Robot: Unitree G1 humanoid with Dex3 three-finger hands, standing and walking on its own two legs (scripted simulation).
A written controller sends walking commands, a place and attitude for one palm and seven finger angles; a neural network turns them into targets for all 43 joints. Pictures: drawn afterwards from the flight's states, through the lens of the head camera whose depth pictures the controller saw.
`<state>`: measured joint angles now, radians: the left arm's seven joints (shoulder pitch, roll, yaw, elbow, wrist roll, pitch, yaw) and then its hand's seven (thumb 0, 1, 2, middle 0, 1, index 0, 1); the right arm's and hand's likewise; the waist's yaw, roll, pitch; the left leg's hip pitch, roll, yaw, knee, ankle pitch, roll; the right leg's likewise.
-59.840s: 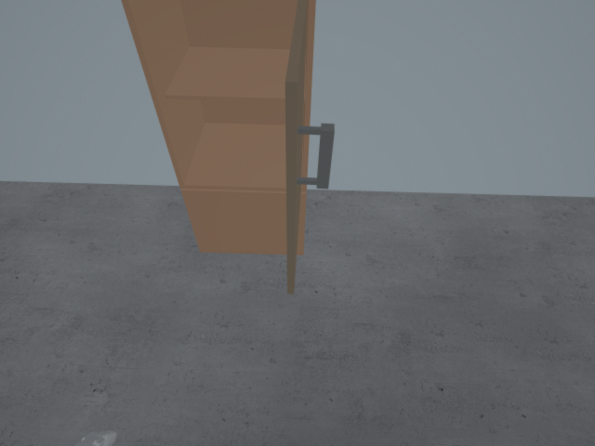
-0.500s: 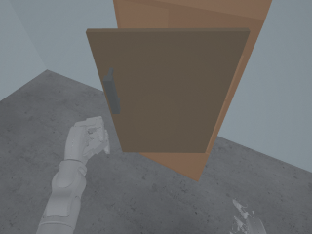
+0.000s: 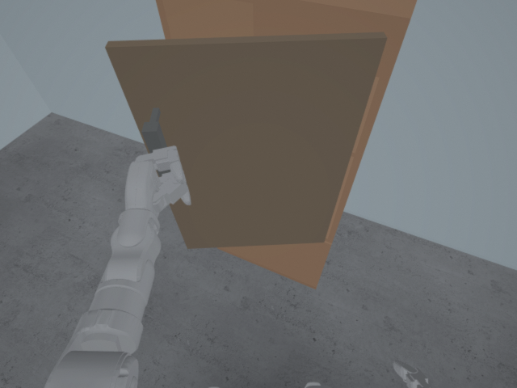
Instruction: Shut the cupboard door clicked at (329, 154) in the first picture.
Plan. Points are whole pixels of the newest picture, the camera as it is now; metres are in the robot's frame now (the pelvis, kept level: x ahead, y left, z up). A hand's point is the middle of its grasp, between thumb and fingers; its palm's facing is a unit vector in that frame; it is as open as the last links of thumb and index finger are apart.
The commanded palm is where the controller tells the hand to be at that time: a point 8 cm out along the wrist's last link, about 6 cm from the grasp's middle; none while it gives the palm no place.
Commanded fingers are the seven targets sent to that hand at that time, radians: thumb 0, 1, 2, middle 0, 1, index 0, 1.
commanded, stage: bring the fist close to the handle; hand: left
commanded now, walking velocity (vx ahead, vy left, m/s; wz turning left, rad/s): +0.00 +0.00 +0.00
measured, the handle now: (163, 148) +0.49 +0.18 +0.09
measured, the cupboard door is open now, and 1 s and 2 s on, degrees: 27 18 6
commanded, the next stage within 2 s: push the door shut along its arc in 0.32 s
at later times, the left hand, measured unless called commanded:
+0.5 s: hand (180, 181) +0.41 +0.14 +0.09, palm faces +0.03 -1.00 +0.00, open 3.1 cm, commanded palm +0.39 +0.19 +0.09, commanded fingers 0.00 0.90 0.90 -1.30 -1.50 -1.30 -1.50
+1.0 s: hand (190, 154) +0.47 +0.13 +0.09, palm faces -0.09 -1.00 -0.03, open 3.1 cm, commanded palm +0.46 +0.18 +0.09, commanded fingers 0.00 0.90 0.90 -1.30 -1.50 -1.30 -1.50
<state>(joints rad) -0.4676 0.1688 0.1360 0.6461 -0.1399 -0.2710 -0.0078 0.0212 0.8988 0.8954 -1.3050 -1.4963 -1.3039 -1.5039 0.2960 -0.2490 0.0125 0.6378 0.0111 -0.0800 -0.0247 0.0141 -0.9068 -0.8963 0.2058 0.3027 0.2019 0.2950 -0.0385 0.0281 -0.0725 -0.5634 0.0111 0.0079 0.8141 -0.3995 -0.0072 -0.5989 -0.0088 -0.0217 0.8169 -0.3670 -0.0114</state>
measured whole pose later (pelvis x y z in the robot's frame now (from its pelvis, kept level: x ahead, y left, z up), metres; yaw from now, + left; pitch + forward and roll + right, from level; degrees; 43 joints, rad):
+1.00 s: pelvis -0.01 +0.01 -0.01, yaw +0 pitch +14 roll -1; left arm -0.87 0.31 0.22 1.12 -0.12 -0.36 -0.16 0.02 0.90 0.90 -1.31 -1.50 -1.31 -1.50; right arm 0.37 -0.26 0.01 0.66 0.00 -0.03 -0.02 0.01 -0.91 -0.90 0.21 0.30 0.20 0.30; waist -0.12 0.02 -0.08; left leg -0.73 0.01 0.01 0.90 -0.42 0.01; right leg -0.75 -0.01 -0.02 0.87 -0.37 0.00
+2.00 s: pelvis -0.01 +0.01 -0.04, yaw -1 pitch +25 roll -3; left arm -1.37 0.55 0.23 1.39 -0.04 -0.22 -0.33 0.04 0.93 0.94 -1.30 -1.50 -1.30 -1.50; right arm 0.42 -0.29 0.03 0.67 -0.04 -0.05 -0.01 0.01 -0.91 -0.90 0.21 0.30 0.20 0.30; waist -0.28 0.06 -0.08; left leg -1.03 0.03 -0.03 1.06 -0.46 0.01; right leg -1.02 0.01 -0.05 0.98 -0.39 0.00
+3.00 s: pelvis +0.02 +0.01 -0.01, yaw -1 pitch +19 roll -1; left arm -0.92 0.15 0.21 1.08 0.00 -0.39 0.20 0.02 0.90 0.90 -1.30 -1.50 -1.30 -1.50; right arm 0.44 -0.26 -0.04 0.65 -0.07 0.02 0.08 0.01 -0.91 -0.90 0.20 0.30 0.20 0.29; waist -0.15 0.05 -0.12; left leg -0.78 0.03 0.01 0.89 -0.45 0.00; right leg -0.80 0.01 -0.02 0.85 -0.39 -0.01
